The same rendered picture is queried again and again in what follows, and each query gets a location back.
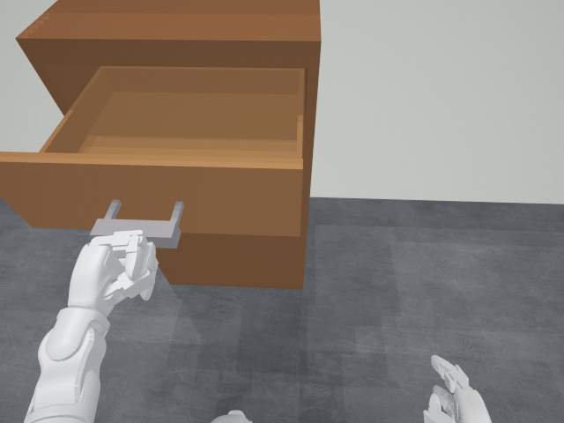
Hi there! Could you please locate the handle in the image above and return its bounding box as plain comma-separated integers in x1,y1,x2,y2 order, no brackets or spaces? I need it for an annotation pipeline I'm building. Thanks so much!
90,199,184,249

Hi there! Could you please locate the robot right hand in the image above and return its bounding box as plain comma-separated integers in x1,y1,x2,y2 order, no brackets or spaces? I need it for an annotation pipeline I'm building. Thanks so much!
424,355,492,423

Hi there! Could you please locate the cabinet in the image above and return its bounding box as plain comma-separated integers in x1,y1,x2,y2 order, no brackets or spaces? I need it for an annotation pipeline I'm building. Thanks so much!
15,0,322,290

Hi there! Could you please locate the left robot shin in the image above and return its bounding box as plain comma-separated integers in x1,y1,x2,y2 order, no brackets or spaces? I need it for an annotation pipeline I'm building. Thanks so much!
228,410,246,418

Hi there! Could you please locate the drawer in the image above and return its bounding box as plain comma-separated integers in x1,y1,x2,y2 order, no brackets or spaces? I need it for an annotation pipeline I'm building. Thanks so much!
0,66,304,236

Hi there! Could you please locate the robot left forearm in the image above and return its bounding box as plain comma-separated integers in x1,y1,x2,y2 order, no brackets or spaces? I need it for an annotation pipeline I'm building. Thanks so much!
24,306,110,423

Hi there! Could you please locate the robot left hand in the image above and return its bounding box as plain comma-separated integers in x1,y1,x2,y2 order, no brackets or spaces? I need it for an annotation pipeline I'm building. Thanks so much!
68,230,159,318

